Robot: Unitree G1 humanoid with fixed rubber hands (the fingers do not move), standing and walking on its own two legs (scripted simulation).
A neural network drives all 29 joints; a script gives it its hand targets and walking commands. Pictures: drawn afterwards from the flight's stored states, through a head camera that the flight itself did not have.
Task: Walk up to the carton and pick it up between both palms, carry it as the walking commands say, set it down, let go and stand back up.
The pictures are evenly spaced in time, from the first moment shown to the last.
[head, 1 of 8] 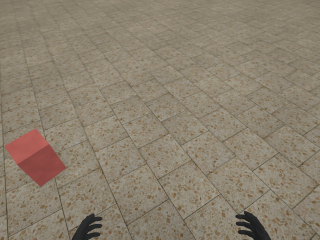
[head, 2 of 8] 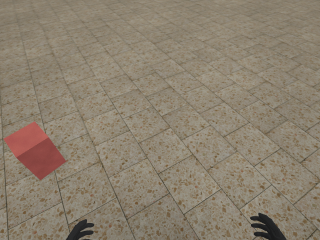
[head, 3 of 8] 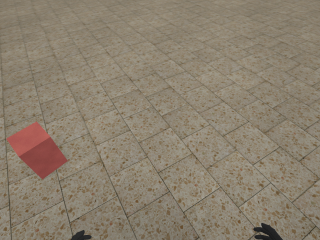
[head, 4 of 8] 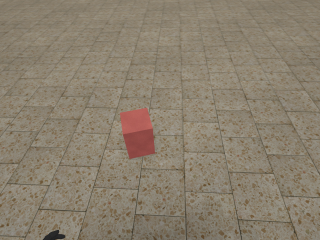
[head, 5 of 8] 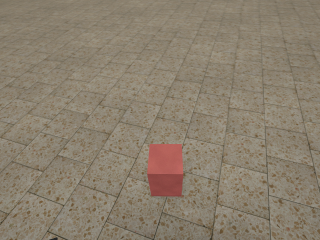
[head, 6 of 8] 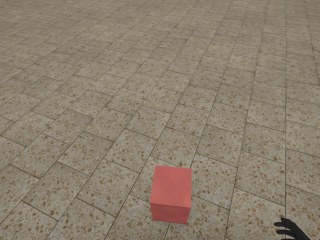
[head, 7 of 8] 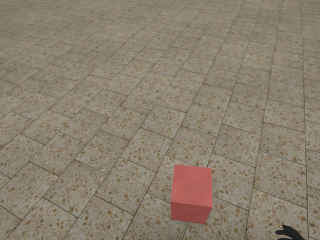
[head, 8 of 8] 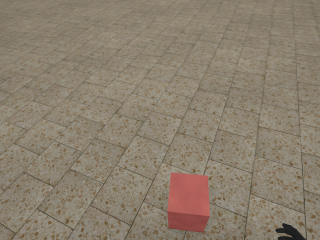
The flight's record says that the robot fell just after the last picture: no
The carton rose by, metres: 0.00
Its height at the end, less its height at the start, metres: +0.00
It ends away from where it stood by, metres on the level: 0.00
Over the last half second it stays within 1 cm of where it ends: yes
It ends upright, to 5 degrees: yes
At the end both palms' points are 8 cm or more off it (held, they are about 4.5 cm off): yes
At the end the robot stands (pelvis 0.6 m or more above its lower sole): yes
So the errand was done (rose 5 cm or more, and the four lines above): no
